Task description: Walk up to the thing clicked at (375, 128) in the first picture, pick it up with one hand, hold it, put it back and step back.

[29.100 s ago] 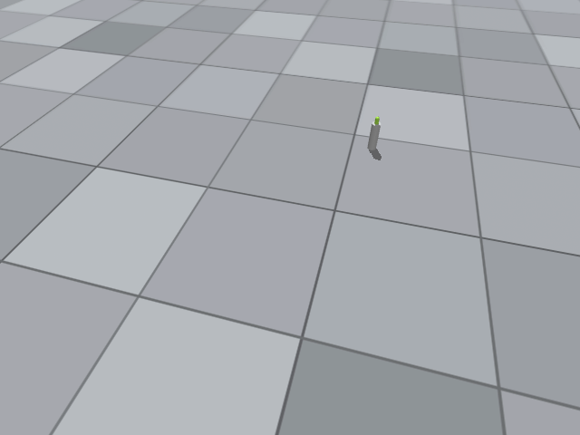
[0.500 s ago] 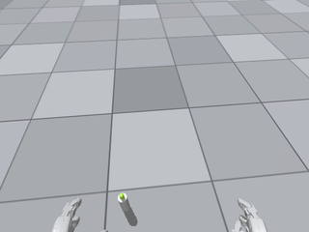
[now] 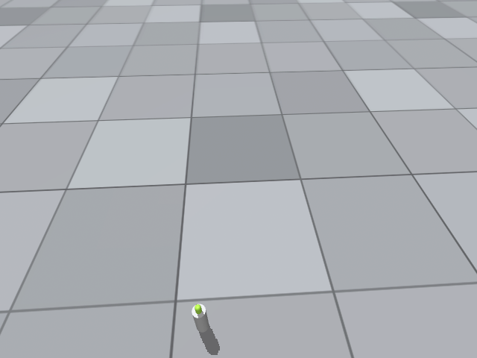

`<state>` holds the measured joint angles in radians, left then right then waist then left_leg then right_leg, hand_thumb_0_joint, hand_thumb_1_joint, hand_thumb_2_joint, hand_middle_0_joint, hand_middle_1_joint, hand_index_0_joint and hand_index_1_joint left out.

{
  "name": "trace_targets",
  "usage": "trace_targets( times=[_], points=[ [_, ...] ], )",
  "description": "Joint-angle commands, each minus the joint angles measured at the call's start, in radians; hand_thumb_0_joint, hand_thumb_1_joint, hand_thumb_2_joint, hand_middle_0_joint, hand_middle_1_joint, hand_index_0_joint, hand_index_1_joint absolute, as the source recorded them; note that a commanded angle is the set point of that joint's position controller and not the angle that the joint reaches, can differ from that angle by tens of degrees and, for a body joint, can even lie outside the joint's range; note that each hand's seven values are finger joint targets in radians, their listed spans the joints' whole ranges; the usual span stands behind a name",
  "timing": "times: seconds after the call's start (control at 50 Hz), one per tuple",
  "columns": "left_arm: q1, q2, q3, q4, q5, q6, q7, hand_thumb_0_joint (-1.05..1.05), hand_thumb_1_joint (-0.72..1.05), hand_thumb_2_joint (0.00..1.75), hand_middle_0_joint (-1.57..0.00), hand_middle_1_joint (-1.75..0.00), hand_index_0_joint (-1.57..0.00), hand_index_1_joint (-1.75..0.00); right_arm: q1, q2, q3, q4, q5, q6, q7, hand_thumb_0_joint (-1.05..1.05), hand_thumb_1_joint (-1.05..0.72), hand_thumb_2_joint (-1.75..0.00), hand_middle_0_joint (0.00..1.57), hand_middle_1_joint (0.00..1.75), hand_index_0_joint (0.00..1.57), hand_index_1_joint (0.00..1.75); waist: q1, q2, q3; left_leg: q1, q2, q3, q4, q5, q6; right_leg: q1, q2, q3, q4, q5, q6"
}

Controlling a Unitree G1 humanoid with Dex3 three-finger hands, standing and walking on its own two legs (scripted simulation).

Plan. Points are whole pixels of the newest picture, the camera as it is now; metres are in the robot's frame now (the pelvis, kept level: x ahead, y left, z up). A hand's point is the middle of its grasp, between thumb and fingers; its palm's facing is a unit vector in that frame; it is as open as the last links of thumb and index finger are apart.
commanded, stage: stand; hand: left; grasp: from the side
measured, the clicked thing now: (200, 316) +0.43 +0.17 -0.66
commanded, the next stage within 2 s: step back in 1.70 s
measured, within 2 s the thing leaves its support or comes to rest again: neither
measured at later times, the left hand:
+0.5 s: hand out of the picture +0.03 +0.24 -0.15, palm faces -0.01 -0.94 -0.35, open 7.3 cm
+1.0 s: hand out of the picture +0.06 +0.23 -0.14, palm faces -0.03 -0.94 -0.35, open 7.3 cm
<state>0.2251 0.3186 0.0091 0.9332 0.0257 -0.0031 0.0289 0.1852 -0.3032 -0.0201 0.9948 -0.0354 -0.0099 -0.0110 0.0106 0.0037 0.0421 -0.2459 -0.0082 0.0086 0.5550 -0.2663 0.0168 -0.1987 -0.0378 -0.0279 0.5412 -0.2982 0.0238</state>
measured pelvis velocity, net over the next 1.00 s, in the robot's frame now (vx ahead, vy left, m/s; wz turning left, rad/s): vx -0.01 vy -0.01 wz -0.01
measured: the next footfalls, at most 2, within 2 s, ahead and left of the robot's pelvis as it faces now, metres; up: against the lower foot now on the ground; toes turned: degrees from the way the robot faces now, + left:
left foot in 2.00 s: -0.01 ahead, +0.11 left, +0.00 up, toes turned -2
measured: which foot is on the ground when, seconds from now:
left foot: down 0.00-1.00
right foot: down 0.00-1.00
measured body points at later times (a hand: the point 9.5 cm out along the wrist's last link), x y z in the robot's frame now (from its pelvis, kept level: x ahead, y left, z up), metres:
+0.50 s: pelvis -0.02 -0.01 +0.01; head -0.03 -0.01 +0.46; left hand +0.03 +0.29 -0.12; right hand +0.05 -0.30 -0.13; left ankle +0.02 +0.11 -0.73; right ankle +0.00 -0.14 -0.73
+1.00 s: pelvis -0.01 -0.01 +0.01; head +0.00 -0.02 +0.46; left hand +0.06 +0.28 -0.12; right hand +0.05 -0.31 -0.13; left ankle +0.02 +0.11 -0.73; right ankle +0.00 -0.14 -0.73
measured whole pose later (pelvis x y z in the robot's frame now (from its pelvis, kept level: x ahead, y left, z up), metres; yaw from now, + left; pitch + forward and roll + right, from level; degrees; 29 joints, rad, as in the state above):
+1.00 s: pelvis -0.01 -0.01 +0.01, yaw +0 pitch -3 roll +0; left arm 0.13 0.32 0.00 1.15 0.02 -0.02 0.01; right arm 0.13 -0.33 -0.01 1.16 -0.01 -0.01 0.00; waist -0.01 0.02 0.05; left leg -0.14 0.01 0.01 0.33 -0.14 -0.01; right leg -0.10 -0.02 -0.03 0.34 -0.18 0.01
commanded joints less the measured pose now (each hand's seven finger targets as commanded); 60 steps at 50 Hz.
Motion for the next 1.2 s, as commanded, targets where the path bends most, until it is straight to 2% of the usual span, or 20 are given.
trace_targets(
  times=[0.0, 0.02, 0.06, 0.08, 0.18, 0.26, 0.3, 0.32, 0.42, 0.5, 0.6, 0.68, 0.74, 0.78, 0.84, 0.88, 0.96, 1.04, 1.16, 1.18],
  points=[
    [-0.063, 0.178, 0.044, -0.018, -0.001, -0.025, 0.009, 0.0, 0.9, 0.9, -0.2, -0.3, -0.2, -0.3, -0.061, -0.193, -0.043, -0.038, 0.002, -0.023, -0.013, 0.0, -0.9, -0.9, 0.2, 0.3, 0.2, 0.3, 0.003, 0.027, -0.042, 0.054, 0.106, -0.139, -0.195, 0.164, 0.022, 0.034, -0.065, 0.074, -0.14, 0.121, -0.044],
    [-0.066, 0.181, 0.043, -0.003, 0.0, -0.023, 0.008, 0.0, 0.9, 0.9, -0.2, -0.3, -0.2, -0.3, -0.061, -0.201, -0.043, -0.027, 0.003, -0.021, -0.013, 0.0, -0.9, -0.9, 0.2, 0.3, 0.2, 0.3, 0.001, 0.033, -0.033, 0.041, 0.106, -0.147, -0.222, 0.106, 0.02, 0.046, -0.061, 0.072, -0.15, 0.103, -0.041],
    [-0.065, 0.18, 0.04, 0.026, -0.001, -0.025, 0.005, 0.0, 0.9, 0.9, -0.2, -0.3, -0.2, -0.3, -0.068, -0.205, -0.042, -0.007, 0.006, -0.023, -0.012, 0.0, -0.9, -0.9, 0.2, 0.3, 0.2, 0.3, 0.002, 0.028, -0.036, 0.069, 0.11, -0.147, -0.233, 0.136, 0.019, 0.059, -0.07, 0.077, -0.169, 0.124, -0.041],
    [-0.067, 0.183, 0.038, 0.039, -0.001, -0.023, 0.003, 0.0, 0.9, 0.9, -0.2, -0.3, -0.2, -0.3, -0.073, -0.202, -0.039, 0.004, 0.006, -0.021, -0.012, 0.0, -0.9, -0.9, 0.2, 0.3, 0.2, 0.3, 0.004, 0.025, -0.011, 0.049, 0.108, -0.151, -0.259, 0.075, 0.014, 0.049, -0.065, 0.071, -0.173, 0.095, -0.038],
    [-0.077, 0.189, 0.035, 0.087, 0.002, -0.024, 0.0, 0.0, 0.9, 0.9, -0.2, -0.3, -0.2, -0.3, -0.087, -0.202, -0.04, 0.036, 0.008, -0.015, -0.008, 0.0, -0.9, -0.9, 0.2, 0.3, 0.2, 0.3, 0.003, 0.019, 0.004, 0.048, 0.108, -0.153, -0.297, -0.008, 0.009, 0.05, -0.071, 0.076, -0.21, 0.053, -0.034],
    [-0.088, 0.189, 0.032, 0.11, -0.001, -0.031, -0.001, 0.0, 0.9, 0.9, -0.2, -0.3, -0.2, -0.3, -0.086, -0.204, -0.039, 0.058, 0.012, -0.017, -0.004, 0.0, -0.9, -0.9, 0.2, 0.3, 0.2, 0.3, -0.001, 0.006, -0.016, 0.089, 0.108, -0.14, -0.285, 0.055, 0.01, 0.059, -0.084, 0.09, -0.24, 0.077, -0.034],
    [-0.09, 0.192, 0.029, 0.121, 0.002, -0.033, 0.0, 0.0, 0.9, 0.9, -0.2, -0.3, -0.2, -0.3, -0.093, -0.198, -0.039, 0.064, 0.012, -0.016, -0.002, 0.0, -0.9, -0.9, 0.2, 0.3, 0.2, 0.3, -0.004, -0.019, -0.009, 0.102, 0.103, -0.133, -0.276, 0.077, 0.009, 0.038, -0.087, 0.091, -0.259, 0.054, -0.031],
    [-0.095, 0.196, 0.029, 0.127, 0.001, -0.032, -0.001, 0.0, 0.9, 0.9, -0.2, -0.3, -0.2, -0.3, -0.09, -0.203, -0.039, 0.071, 0.014, -0.014, -0.002, 0.0, -0.9, -0.9, 0.2, 0.3, 0.2, 0.3, -0.007, -0.017, 0.004, 0.105, 0.105, -0.134, -0.281, 0.046, 0.007, 0.021, -0.084, 0.093, -0.265, 0.029, -0.031],
    [-0.105, 0.201, 0.028, 0.14, -0.002, -0.033, -0.001, 0.0, 0.9, 0.9, -0.2, -0.3, -0.2, -0.3, -0.096, -0.202, -0.035, 0.084, 0.014, -0.011, 0.001, 0.0, -0.9, -0.9, 0.2, 0.3, 0.2, 0.3, -0.005, -0.011, -0.009, 0.097, 0.105, -0.127, -0.28, 0.07, 0.01, 0.048, -0.093, 0.1, -0.277, 0.043, -0.032],
    [-0.104, 0.211, 0.028, 0.153, -0.002, -0.029, -0.002, 0.0, 0.9, 0.9, -0.2, -0.3, -0.2, -0.3, -0.089, -0.205, -0.034, 0.095, 0.015, -0.007, 0.002, 0.0, -0.9, -0.9, 0.2, 0.3, 0.2, 0.3, -0.011, -0.017, 0.02, 0.097, 0.104, -0.126, -0.286, 0.03, 0.006, 0.007, -0.091, 0.107, -0.296, -0.035, -0.034],
    [-0.11, 0.216, 0.03, 0.156, -0.005, -0.031, -0.005, 0.0, 0.9, 0.9, -0.2, -0.3, -0.2, -0.3, -0.09, -0.213, -0.031, 0.102, 0.015, -0.009, 0.002, 0.0, -0.9, -0.9, 0.2, 0.3, 0.2, 0.3, -0.007, 0.012, -0.014, 0.087, 0.113, -0.127, -0.293, 0.037, 0.009, 0.052, -0.093, 0.108, -0.278, 0.031, -0.038],
    [-0.111, 0.216, 0.031, 0.163, -0.005, -0.026, -0.008, 0.0, 0.9, 0.9, -0.2, -0.3, -0.2, -0.3, -0.096, -0.218, -0.029, 0.103, 0.016, -0.009, 0.0, 0.0, -0.9, -0.9, 0.2, 0.3, 0.2, 0.3, -0.005, 0.02, 0.009, 0.063, 0.116, -0.136, -0.31, -0.013, 0.006, 0.035, -0.081, 0.098, -0.271, 0.007, -0.038],
    [-0.11, 0.215, 0.03, 0.166, -0.008, -0.029, -0.009, 0.0, 0.9, 0.9, -0.2, -0.3, -0.2, -0.3, -0.089, -0.219, -0.028, 0.107, 0.018, -0.011, 0.0, 0.0, -0.9, -0.9, 0.2, 0.3, 0.2, 0.3, -0.007, 0.0, -0.01, 0.099, 0.117, -0.127, -0.296, 0.058, 0.008, 0.04, -0.092, 0.108, -0.279, 0.038, -0.042],
    [-0.114, 0.208, 0.029, 0.163, -0.008, -0.033, -0.009, 0.0, 0.9, 0.9, -0.2, -0.3, -0.2, -0.3, -0.089, -0.22, -0.028, 0.106, 0.018, -0.015, 0.0, 0.0, -0.9, -0.9, 0.2, 0.3, 0.2, 0.3, -0.008, 0.001, -0.043, 0.121, 0.12, -0.12, -0.281, 0.124, 0.01, 0.069, -0.097, 0.107, -0.276, 0.11, -0.04],
    [-0.13, 0.215, 0.032, 0.162, -0.008, -0.031, -0.007, 0.0, 0.9, 0.9, -0.2, -0.3, -0.2, -0.3, -0.091, -0.222, -0.026, 0.107, 0.018, -0.015, -0.001, 0.0, -0.9, -0.9, 0.2, 0.3, 0.2, 0.3, -0.011, 0.001, -0.022, 0.112, 0.121, -0.121, -0.292, 0.114, 0.007, 0.056, -0.092, 0.105, -0.277, 0.098, -0.039],
    [-0.126, 0.213, 0.032, 0.162, -0.009, -0.032, -0.01, 0.0, 0.9, 0.9, -0.2, -0.3, -0.2, -0.3, -0.095, -0.226, -0.026, 0.108, 0.018, -0.017, -0.001, 0.0, -0.9, -0.9, 0.2, 0.3, 0.2, 0.3, -0.008, -0.001, -0.042, 0.136, 0.123, -0.115, -0.285, 0.148, 0.008, 0.067, -0.097, 0.105, -0.276, 0.137, -0.039],
    [-0.132, 0.21, 0.03, 0.162, -0.01, -0.031, -0.009, 0.0, 0.9, 0.9, -0.2, -0.3, -0.2, -0.3, -0.096, -0.226, -0.026, 0.111, 0.019, -0.017, -0.001, 0.0, -0.9, -0.9, 0.2, 0.3, 0.2, 0.3, -0.012, -0.019, -0.027, 0.131, 0.126, -0.114, -0.29, 0.173, 0.003, 0.062, -0.092, 0.1, -0.282, 0.135, -0.035],
    [-0.138, 0.215, 0.032, 0.162, -0.011, -0.03, -0.01, 0.0, 0.9, 0.9, -0.2, -0.3, -0.2, -0.3, -0.092, -0.222, -0.023, 0.117, 0.018, -0.015, -0.002, 0.0, -0.9, -0.9, 0.2, 0.3, 0.2, 0.3, -0.012, -0.011, -0.02, 0.117, 0.125, -0.111, -0.298, 0.14, 0.0, 0.071, -0.093, 0.101, -0.285, 0.13, -0.034],
    [-0.147, 0.218, 0.034, 0.152, -0.012, -0.033, -0.009, 0.0, 0.9, 0.9, -0.2, -0.3, -0.2, -0.3, -0.107, -0.232, -0.027, 0.114, 0.018, -0.02, -0.004, 0.0, -0.9, -0.9, 0.2, 0.3, 0.2, 0.3, -0.011, -0.007, -0.076, 0.169, 0.134, -0.099, -0.28, 0.264, -0.002, 0.102, -0.098, 0.102, -0.271, 0.257, -0.036],
    [-0.145, 0.216, 0.033, 0.156, -0.012, -0.032, -0.009, 0.0, 0.9, 0.9, -0.2, -0.3, -0.2, -0.3, -0.109, -0.23, -0.026, 0.116, 0.02, -0.02, -0.004, 0.0, -0.9, -0.9, 0.2, 0.3, 0.2, 0.3, -0.011, -0.007, -0.057, 0.161, 0.136, -0.103, -0.29, 0.258, -0.005, 0.094, -0.095, 0.098, -0.275, 0.24, -0.034]
  ],
)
